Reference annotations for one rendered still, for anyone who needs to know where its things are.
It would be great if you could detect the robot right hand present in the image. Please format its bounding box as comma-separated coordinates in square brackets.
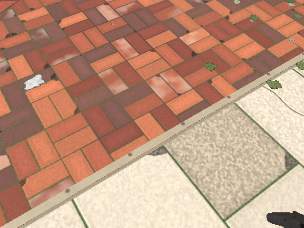
[266, 211, 304, 228]

